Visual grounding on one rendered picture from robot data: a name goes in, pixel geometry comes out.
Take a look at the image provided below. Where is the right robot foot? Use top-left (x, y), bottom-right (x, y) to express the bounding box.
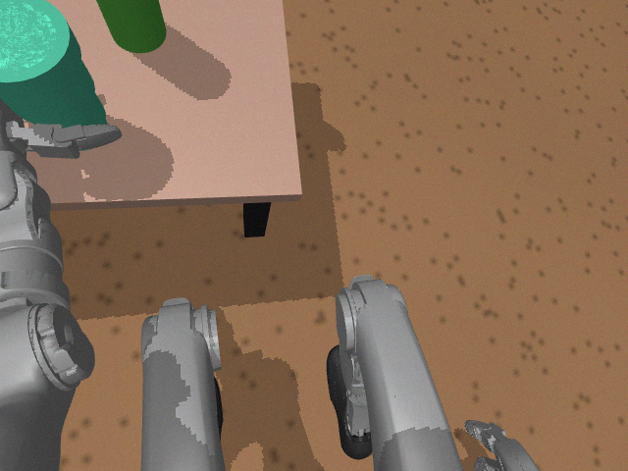
top-left (327, 345), bottom-right (372, 459)

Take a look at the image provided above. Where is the left robot hand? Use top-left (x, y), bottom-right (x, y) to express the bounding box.
top-left (0, 98), bottom-right (122, 159)

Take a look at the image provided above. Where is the left robot arm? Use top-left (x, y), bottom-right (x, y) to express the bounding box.
top-left (0, 150), bottom-right (95, 471)

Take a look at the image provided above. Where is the coffee table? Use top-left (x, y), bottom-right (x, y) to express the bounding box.
top-left (22, 0), bottom-right (302, 237)

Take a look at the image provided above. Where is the right robot hand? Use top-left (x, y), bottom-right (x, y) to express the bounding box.
top-left (464, 420), bottom-right (540, 471)

